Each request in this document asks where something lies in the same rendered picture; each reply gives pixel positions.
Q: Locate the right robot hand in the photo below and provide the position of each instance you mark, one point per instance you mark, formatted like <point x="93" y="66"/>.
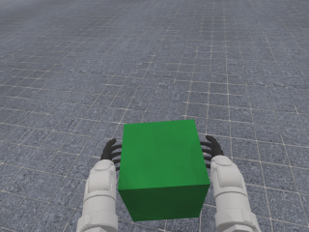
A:
<point x="215" y="149"/>

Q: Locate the left robot forearm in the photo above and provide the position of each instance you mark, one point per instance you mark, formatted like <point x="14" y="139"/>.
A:
<point x="99" y="202"/>

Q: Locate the left robot hand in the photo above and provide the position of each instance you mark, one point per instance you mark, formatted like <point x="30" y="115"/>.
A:
<point x="107" y="152"/>

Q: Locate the right robot forearm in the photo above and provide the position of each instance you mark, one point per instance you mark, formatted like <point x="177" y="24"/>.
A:
<point x="233" y="212"/>

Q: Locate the carton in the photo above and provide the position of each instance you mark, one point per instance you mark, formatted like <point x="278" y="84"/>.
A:
<point x="163" y="174"/>

